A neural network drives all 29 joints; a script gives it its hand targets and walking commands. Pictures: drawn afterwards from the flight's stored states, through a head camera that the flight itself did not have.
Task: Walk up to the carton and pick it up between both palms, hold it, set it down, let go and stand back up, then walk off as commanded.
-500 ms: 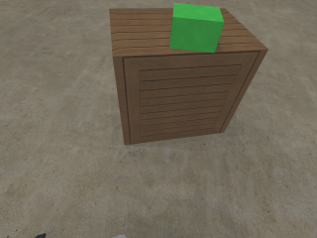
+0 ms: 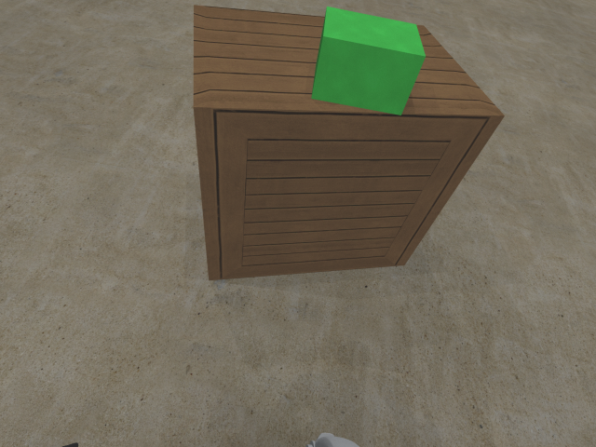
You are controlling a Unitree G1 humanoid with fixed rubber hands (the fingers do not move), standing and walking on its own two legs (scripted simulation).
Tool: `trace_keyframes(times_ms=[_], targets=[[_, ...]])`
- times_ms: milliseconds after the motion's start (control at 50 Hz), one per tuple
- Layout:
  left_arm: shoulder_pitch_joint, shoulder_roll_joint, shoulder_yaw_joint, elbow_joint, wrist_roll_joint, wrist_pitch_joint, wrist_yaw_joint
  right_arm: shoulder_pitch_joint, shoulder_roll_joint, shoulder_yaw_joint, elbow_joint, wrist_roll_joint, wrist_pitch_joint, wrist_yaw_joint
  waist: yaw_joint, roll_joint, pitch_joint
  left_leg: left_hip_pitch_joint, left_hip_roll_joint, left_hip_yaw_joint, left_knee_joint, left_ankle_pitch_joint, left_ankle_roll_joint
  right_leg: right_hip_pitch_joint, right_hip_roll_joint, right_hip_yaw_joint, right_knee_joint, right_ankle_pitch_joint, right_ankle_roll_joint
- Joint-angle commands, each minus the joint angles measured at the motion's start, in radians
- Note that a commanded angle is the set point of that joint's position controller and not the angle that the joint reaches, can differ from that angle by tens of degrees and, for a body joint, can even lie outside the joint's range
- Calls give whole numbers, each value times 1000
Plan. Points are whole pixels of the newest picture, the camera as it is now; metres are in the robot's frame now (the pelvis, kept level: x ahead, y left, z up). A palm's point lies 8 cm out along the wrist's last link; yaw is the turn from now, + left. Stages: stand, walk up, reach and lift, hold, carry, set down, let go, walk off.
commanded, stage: walk up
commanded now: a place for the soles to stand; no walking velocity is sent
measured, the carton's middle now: (364, 61) +0.98 -0.13 +0.07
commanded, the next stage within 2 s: none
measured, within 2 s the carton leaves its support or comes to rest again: neither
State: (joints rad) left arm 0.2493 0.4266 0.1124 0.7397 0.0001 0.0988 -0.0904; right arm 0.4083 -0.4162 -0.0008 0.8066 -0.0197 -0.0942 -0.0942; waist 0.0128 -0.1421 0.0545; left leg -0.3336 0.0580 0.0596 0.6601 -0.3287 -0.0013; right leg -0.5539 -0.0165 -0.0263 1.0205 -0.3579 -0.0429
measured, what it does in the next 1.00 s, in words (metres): steps to the right: right foot, then left foot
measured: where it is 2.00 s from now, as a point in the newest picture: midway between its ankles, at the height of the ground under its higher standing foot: outside the picture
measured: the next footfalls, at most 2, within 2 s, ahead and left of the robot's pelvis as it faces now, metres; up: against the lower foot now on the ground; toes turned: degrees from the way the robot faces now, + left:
right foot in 0.12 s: +0.12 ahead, -0.14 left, +0.00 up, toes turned -3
left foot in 0.62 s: +0.13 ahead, +0.00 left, +0.00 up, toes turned +1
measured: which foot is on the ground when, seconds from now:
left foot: down 0.00-0.12, up 0.14-0.60, down 0.62-0.84, up 0.86-1.00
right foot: up 0.00-0.10, down 0.12-0.60, up 0.62-0.82, down 0.84-1.00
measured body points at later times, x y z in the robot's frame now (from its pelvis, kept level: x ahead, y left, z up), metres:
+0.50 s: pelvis +0.04 -0.13 +0.02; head +0.06 -0.14 +0.47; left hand +0.15 +0.19 -0.07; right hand +0.05 -0.46 -0.10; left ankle +0.05 +0.05 -0.66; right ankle +0.08 -0.14 -0.72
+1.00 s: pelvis +0.09 -0.26 -0.01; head +0.11 -0.28 +0.44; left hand +0.13 +0.06 -0.11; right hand +0.14 -0.60 -0.12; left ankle +0.08 -0.08 -0.65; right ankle +0.03 -0.34 -0.72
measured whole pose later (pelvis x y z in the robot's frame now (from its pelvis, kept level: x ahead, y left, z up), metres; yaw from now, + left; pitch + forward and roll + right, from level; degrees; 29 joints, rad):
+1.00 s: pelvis +0.09 -0.26 -0.01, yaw +0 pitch -3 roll +3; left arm 0.33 0.38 0.07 0.77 0.00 0.04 -0.06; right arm 0.33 -0.46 0.00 0.84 -0.02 -0.05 -0.07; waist 0.03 -0.02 0.11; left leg -0.48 0.00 -0.08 1.17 -0.43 0.01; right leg -0.20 0.00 0.00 0.78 -0.52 -0.04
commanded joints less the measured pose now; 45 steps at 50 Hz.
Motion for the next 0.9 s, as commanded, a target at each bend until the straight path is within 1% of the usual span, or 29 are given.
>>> trace_keyframes(times_ms=[0,40,60,80,100,140,220,380,400,420,480,500,520,540,560,580,600,620,640,660,720,740,760,780,800,820,840,860,880], targets=[[-92,191,65,-118,59,-62,-10,44,-365,-156,-33,-1,-35,-28,-14,278,-92,166,318,-309,-94,312,231,-25,-110,154,-221,-112,43],[44,183,75,-80,61,-73,-6,-33,-354,-147,-35,3,-25,-22,80,270,-151,-7,249,-197,28,261,176,291,-81,122,-409,27,25],[184,186,89,-26,53,-83,2,-44,-286,-127,-35,-3,-13,-21,141,102,-168,-176,150,-103,226,112,106,497,-50,161,-517,24,15],[218,286,109,-20,75,-86,14,-38,-173,-92,-50,1,-4,-19,158,-241,-114,-418,-44,-44,450,-259,47,552,-170,380,-661,8,26],[138,320,107,-58,59,-85,23,-23,-196,-97,-46,-5,18,-32,107,-141,-44,-450,-72,-83,527,-293,33,439,-280,543,-754,-130,-14],[19,289,107,-84,41,-68,28,13,-273,-123,0,14,33,-33,70,-24,58,-404,-43,-126,570,-133,30,291,-252,514,-867,-490,5],[-10,234,85,-86,44,-81,29,112,-276,-137,64,22,45,-13,41,-45,96,-298,-44,-157,489,-11,12,246,-152,320,-862,-324,151],[-35,206,78,-128,38,-69,28,176,-252,-121,90,19,44,-11,28,-29,46,-174,-47,-90,257,3,-31,428,-71,113,-830,33,207],[-23,207,75,-130,50,-63,28,152,-250,-121,71,14,43,-10,43,-9,37,-191,-61,-95,235,-35,-33,439,-79,135,-815,6,150],[-15,203,75,-128,43,-62,30,170,-247,-117,74,19,40,-14,36,5,28,-175,-47,-79,204,-31,-25,459,-95,140,-810,66,164],[-98,204,72,-155,53,-46,32,270,-248,-125,78,8,32,-21,-31,-26,-4,2,-55,-5,-48,-135,2,374,-47,76,-698,358,232],[-186,204,67,-184,61,-44,25,385,-263,-137,102,13,26,-27,-98,-55,-23,147,-36,8,-159,-102,24,290,-36,43,-651,407,287],[-310,211,68,-225,71,-41,19,538,-297,-156,130,20,22,-33,-206,7,-72,292,0,99,-340,75,81,225,36,-30,-419,441,331],[-268,175,60,-209,73,-35,18,479,-310,-160,131,23,27,-40,-198,325,-86,340,66,6,-327,294,135,132,109,-50,-33,58,251],[-82,126,44,-167,69,-33,21,206,-321,-163,38,-9,22,-52,-64,486,-121,300,202,-325,-179,237,217,-8,3,148,242,-211,156],[-1,160,62,-157,67,-26,16,75,-355,-164,-35,-8,12,-62,10,351,-85,44,384,-611,-294,-173,286,35,-25,233,364,-188,131],[50,203,78,-128,63,-25,7,-19,-357,-162,-57,-8,-1,-61,69,223,-6,-70,439,-658,-422,-364,310,28,-32,231,427,-138,104],[34,247,95,-116,45,-26,1,-132,-397,-158,-77,-2,-11,-58,109,211,116,-277,498,-677,-491,-307,336,67,-56,272,502,-121,94],[-8,260,98,-112,43,-19,-1,-149,-413,-162,-71,11,-18,-55,85,194,122,-283,489,-656,-441,-223,334,75,-54,285,493,-158,81],[-23,243,96,-112,47,-21,0,-134,-396,-157,-49,10,-27,-50,87,189,130,-228,415,-554,-365,-128,282,48,-75,326,402,-152,82],[39,196,71,-81,36,-33,-17,-84,-360,-144,-41,-18,-18,-28,65,295,10,-66,157,-224,-163,-135,142,120,-84,189,-116,-257,60],[44,167,71,-81,28,-36,-21,-67,-377,-143,-36,-35,-9,-16,59,364,-32,-45,138,-192,-144,-118,132,208,-75,133,-264,-318,41],[108,164,75,-48,26,-43,-13,-93,-378,-146,-38,-37,0,-3,92,363,-43,-114,100,-138,-41,-123,111,361,-51,81,-422,-280,36],[272,167,90,16,25,-55,6,-107,-331,-137,-24,-46,17,4,165,203,-72,-207,42,-88,255,-82,92,550,5,42,-537,-195,50],[293,198,85,43,30,-65,27,-73,-187,-91,-20,-49,27,7,175,-1,-25,-398,-52,-118,510,-259,79,614,-15,152,-574,-110,92],[261,259,89,15,48,-73,48,-73,-113,-60,-53,-30,25,4,135,-191,11,-579,-132,-189,671,-336,36,517,-186,465,-602,-130,79],[129,304,94,-36,43,-84,62,-49,-155,-75,-58,-22,27,4,66,-67,50,-539,-106,-249,652,-238,24,387,-307,667,-777,-301,-17],[19,363,105,-51,21,-87,63,-55,-213,-111,-39,-5,22,-1,33,-68,99,-512,-71,-250,690,-166,32,290,-370,799,-888,-395,-59],[-21,331,94,-56,18,-99,64,-96,-257,-124,-24,-2,19,-9,20,20,189,-521,-30,-225,684,-93,32,288,-358,709,-867,-276,-17]])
